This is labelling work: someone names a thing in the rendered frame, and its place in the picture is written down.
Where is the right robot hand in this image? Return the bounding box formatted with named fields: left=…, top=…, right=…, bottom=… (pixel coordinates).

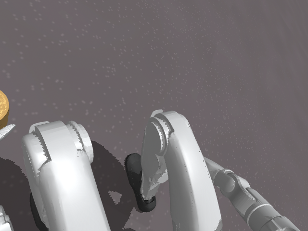
left=204, top=157, right=224, bottom=184

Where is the left robot foot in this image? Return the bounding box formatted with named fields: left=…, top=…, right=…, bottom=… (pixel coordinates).
left=30, top=193, right=49, bottom=231

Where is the left robot arm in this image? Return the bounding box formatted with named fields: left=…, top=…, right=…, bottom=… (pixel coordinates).
left=0, top=205, right=14, bottom=231

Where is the cup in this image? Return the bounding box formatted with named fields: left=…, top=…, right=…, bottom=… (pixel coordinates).
left=0, top=90, right=10, bottom=129

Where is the right robot foot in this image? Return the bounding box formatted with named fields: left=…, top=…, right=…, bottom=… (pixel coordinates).
left=125, top=153, right=156, bottom=212

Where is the right robot arm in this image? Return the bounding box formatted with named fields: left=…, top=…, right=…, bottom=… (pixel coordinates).
left=214, top=169, right=300, bottom=231

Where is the left robot hand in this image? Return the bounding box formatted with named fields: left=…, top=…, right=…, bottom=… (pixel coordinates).
left=0, top=124, right=16, bottom=141

